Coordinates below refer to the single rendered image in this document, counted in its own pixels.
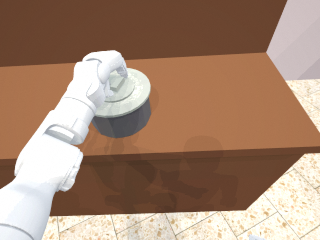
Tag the robot left hand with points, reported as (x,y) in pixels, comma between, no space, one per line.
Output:
(115,61)

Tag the robot left forearm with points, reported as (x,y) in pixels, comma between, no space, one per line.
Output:
(70,120)

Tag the knob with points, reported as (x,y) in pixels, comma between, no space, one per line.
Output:
(116,82)

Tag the lid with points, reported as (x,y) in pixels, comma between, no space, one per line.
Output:
(132,94)

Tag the pot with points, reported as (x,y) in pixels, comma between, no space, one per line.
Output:
(123,126)

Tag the table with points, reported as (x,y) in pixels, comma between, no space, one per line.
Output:
(224,124)

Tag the robot left upper arm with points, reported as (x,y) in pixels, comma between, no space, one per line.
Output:
(25,203)

